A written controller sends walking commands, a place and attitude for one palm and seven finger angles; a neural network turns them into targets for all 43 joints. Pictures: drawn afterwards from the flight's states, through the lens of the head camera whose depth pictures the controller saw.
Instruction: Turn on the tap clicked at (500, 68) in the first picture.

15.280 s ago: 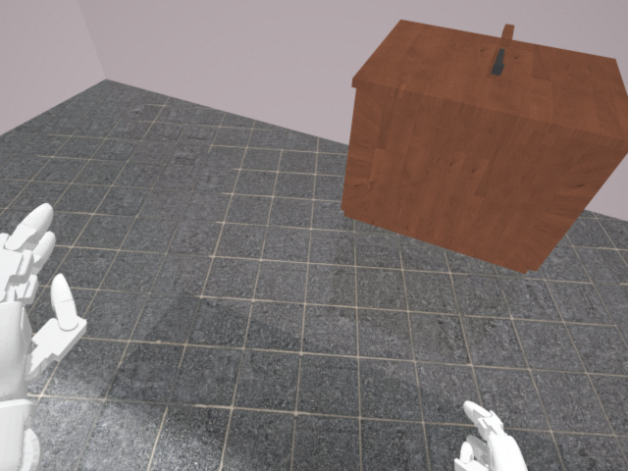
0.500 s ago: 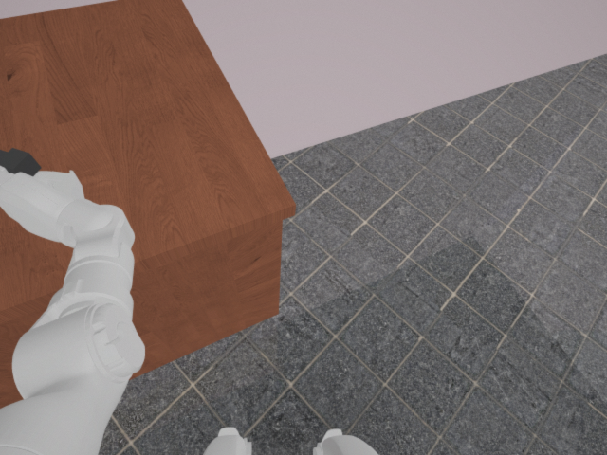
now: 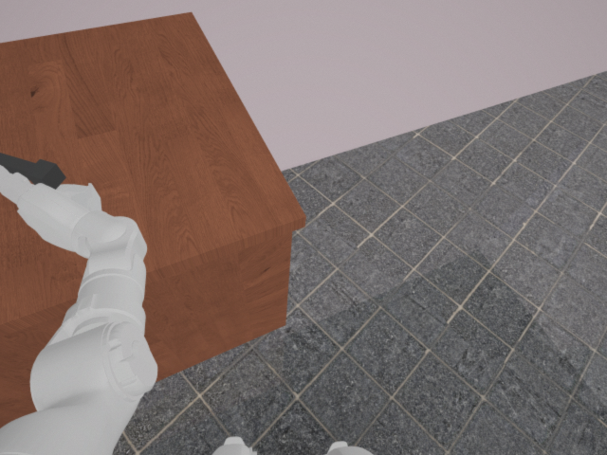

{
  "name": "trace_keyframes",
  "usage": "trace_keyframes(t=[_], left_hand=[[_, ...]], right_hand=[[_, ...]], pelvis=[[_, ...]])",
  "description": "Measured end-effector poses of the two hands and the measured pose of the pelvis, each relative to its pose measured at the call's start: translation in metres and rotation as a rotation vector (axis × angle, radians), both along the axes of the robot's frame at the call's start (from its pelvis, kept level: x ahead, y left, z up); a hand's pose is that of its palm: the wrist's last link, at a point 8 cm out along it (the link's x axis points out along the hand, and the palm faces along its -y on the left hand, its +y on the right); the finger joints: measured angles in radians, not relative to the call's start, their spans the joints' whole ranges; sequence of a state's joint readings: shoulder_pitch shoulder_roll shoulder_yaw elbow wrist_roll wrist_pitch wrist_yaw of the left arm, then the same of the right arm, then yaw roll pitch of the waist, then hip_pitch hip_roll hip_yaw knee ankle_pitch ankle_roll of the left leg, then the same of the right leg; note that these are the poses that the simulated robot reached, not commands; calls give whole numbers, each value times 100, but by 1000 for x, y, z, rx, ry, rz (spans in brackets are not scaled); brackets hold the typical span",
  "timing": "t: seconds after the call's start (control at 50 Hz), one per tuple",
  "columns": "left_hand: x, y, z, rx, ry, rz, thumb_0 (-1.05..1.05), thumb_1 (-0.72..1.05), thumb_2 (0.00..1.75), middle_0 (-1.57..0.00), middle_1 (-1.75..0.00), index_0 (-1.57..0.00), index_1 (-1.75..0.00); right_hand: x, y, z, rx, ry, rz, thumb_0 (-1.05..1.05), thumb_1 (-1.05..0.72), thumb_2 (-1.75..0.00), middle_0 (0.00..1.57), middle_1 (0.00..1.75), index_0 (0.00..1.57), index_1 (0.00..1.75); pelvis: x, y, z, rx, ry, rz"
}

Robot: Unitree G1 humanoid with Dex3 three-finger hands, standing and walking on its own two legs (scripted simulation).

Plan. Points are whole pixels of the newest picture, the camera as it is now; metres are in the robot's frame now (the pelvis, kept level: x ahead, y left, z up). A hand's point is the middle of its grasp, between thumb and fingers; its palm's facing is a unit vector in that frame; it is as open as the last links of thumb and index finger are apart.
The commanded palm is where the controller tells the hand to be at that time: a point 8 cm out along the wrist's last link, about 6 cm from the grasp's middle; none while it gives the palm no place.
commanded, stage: lift the hand up off the lever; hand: left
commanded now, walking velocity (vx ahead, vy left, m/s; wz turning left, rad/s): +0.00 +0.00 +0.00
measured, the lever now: (46, 175) +0.48 +0.32 +0.07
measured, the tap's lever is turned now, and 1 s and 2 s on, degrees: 48 48 48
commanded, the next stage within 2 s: draw the hand back beside the body in 1.98 s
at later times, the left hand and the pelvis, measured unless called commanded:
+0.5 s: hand (88, 183) +0.45 +0.25 +0.08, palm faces +0.84 -0.52 -0.14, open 7.8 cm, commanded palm +0.40 +0.26 +0.09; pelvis -0.02 +0.00 +0.01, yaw +1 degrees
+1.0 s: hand (73, 173) +0.46 +0.26 +0.10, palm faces +0.86 -0.51 -0.11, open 7.8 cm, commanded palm +0.40 +0.26 +0.11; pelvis +0.00 -0.01 +0.02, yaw +1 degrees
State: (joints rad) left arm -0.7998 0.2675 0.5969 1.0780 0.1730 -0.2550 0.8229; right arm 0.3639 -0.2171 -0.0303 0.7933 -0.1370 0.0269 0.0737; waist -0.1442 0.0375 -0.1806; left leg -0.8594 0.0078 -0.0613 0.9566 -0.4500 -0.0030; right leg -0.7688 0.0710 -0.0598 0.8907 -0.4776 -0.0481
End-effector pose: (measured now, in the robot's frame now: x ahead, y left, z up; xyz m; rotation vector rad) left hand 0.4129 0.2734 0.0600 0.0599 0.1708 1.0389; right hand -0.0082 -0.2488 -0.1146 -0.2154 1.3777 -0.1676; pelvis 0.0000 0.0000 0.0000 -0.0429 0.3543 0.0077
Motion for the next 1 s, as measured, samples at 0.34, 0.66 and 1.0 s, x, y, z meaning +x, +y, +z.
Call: trace_keyframes(t=[0.34,0.66,1.0], left_hand=[[-8,-8,30,29,-31,-15,5,90,89,-15,-15,-15,-15],[-11,-14,35,27,-22,8,2,90,89,-15,-15,-15,-15],[-13,-4,47,14,-28,-1,2,90,89,-15,-15,-15,-15]], right_hand=[[-7,-1,2,4,-33,-4,0,-90,-89,20,30,21,30],[-6,-11,5,-15,-64,9,0,-90,-89,20,30,21,30],[2,-10,13,-9,-59,-4,0,-90,-89,20,30,21,30]], pelvis=[[-11,-1,5,6,-40,4],[-20,-9,7,11,-39,7],[-4,-7,17,13,-74,11]])
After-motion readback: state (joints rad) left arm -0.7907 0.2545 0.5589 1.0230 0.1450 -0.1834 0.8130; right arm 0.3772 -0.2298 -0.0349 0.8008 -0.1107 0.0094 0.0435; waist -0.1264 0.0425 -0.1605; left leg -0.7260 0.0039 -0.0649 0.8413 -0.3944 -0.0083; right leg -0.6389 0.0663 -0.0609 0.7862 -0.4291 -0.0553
